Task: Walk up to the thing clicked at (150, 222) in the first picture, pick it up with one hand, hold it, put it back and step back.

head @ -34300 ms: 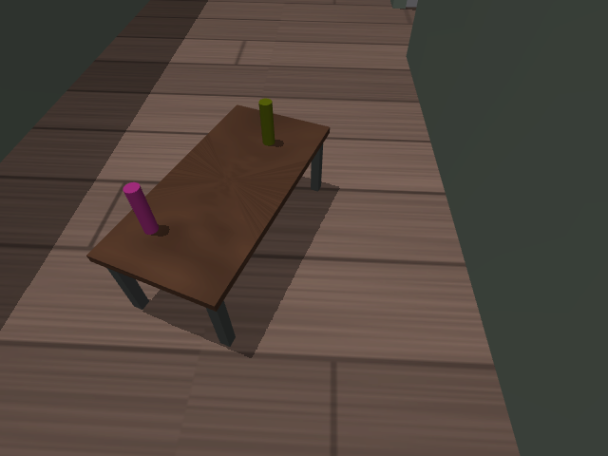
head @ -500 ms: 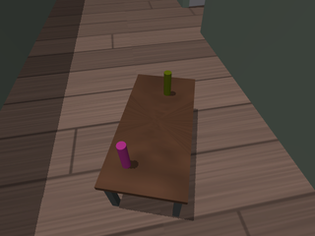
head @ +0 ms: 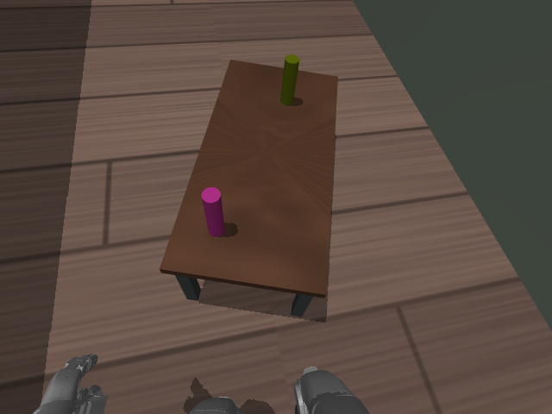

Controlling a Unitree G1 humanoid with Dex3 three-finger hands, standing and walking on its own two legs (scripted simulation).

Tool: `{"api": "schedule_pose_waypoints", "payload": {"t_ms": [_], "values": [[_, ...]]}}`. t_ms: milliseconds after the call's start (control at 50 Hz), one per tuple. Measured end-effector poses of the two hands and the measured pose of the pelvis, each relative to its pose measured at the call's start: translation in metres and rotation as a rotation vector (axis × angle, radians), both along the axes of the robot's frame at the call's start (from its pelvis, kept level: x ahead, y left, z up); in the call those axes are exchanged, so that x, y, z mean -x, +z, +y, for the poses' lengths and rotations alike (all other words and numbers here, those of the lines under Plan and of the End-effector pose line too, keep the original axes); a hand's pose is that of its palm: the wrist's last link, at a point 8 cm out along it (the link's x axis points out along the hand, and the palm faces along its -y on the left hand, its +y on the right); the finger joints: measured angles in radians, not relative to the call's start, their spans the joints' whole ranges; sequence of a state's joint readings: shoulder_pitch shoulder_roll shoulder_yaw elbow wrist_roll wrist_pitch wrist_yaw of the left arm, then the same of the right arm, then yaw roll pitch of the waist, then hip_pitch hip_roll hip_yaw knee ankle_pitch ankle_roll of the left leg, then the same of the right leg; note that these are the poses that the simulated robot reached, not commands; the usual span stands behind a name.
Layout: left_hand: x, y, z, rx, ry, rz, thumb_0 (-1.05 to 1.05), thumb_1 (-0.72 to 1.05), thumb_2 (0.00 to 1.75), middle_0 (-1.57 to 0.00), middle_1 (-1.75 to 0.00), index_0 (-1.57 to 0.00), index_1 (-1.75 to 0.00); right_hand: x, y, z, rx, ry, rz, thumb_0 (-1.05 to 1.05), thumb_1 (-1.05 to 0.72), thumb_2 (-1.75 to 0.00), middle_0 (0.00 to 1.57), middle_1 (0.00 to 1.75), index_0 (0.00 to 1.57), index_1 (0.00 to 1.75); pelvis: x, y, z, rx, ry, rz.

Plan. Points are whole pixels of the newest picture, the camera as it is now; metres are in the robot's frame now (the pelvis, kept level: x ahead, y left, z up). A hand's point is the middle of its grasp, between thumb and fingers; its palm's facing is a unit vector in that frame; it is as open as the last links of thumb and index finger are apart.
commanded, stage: step back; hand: left
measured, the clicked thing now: (214, 213) +0.59 +0.15 -0.33
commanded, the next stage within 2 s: none
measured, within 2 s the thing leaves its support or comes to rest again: neither
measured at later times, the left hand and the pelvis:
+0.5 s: hand out of the picture +0.04 +0.25 -0.13, palm faces -0.06 -0.91 -0.41, open 7.4 cm; pelvis -0.09 +0.00 +0.01, yaw -4 degrees
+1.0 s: hand out of the picture -0.13 +0.28 -0.16, palm faces -0.08 -0.92 -0.37, open 7.4 cm; pelvis -0.23 +0.01 +0.00, yaw -6 degrees
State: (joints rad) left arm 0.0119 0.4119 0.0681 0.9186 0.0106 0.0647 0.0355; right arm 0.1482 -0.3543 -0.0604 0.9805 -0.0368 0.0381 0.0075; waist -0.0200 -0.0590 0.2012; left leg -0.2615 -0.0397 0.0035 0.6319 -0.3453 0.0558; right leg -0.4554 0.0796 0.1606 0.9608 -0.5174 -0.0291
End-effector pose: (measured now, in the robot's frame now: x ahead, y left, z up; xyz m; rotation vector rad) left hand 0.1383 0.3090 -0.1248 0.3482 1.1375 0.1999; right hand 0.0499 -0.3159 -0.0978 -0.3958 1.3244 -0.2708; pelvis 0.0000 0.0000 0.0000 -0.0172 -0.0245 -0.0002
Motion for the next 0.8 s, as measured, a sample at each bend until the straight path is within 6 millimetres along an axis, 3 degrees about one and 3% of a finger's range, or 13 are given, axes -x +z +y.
{"api": "schedule_pose_waypoints", "payload": {"t_ms": [180, 340, 460, 560, 640, 720, 800], "values": [[0.039, 0.003, -0.007, 0.014, -0.057, 0.061, 0.01, 0.9, 0.89, -0.2, -0.3, -0.21, -0.3, 0.019, -0.006, 0.017, -0.023, -0.041, -0.087, 0.01, -0.9, -0.9, 0.21, 0.3, 0.2, 0.3, 0.024, 0.002, 0.01, -0.009, -0.049, -0.012], [0.075, 0.013, -0.014, -0.031, -0.072, 0.05, 0.01, 0.9, 0.89, -0.2, -0.3, -0.21, -0.3, 0.032, -0.03, 0.009, -0.085, -0.051, -0.166, 0.01, -0.9, -0.9, 0.21, 0.3, 0.2, 0.3, 0.054, -0.009, 0.0, 0.008, -0.075, -0.045], [0.101, 0.032, -0.016, -0.038, -0.049, 0.004, 0.01, 0.9, 0.89, -0.2, -0.3, -0.21, -0.3, 0.048, -0.016, 0.005, -0.098, -0.028, -0.165, 0.01, -0.91, -0.9, 0.2, 0.3, 0.2, 0.3, 0.077, 0.004, -0.007, -0.055, -0.079, -0.026], [0.113, 0.037, -0.013, -0.039, -0.058, -0.038, 0.01, 0.9, 0.89, -0.2, -0.3, -0.21, -0.3, 0.073, -0.011, -0.002, -0.053, 0.005, -0.14, 0.01, -0.91, -0.9, 0.2, 0.3, 0.2, 0.3, 0.103, 0.006, 0.001, -0.05, -0.06, 0.005], [0.127, 0.027, -0.004, -0.018, -0.063, -0.072, 0.01, 0.9, 0.89, -0.2, -0.3, -0.21, -0.3, 0.098, -0.012, 0.002, -0.013, 0.031, -0.118, 0.01, -0.91, -0.9, 0.2, 0.3, 0.2, 0.3, 0.128, -0.003, 0.011, -0.025, -0.024, 0.001], [0.154, 0.01, 0.007, 0.016, -0.049, -0.061, 0.01, 0.9, 0.89, -0.2, -0.3, -0.21, -0.3, 0.128, -0.007, 0.019, -0.005, 0.038, -0.111, 0.01, -0.91, -0.9, 0.2, 0.3, 0.2, 0.3, 0.154, -0.006, 0.02, -0.055, -0.039, -0.034], [0.187, 0.011, 0.011, 0.035, -0.026, -0.01, 0.01, 0.9, 0.89, -0.2, -0.3, -0.21, -0.3, 0.156, 0.009, 0.028, -0.009, 0.039, -0.116, 0.01, -0.91, -0.9, 0.2, 0.3, 0.2, 0.3, 0.17, 0.005, 0.021, 0.009, -0.027, -0.03]]}}
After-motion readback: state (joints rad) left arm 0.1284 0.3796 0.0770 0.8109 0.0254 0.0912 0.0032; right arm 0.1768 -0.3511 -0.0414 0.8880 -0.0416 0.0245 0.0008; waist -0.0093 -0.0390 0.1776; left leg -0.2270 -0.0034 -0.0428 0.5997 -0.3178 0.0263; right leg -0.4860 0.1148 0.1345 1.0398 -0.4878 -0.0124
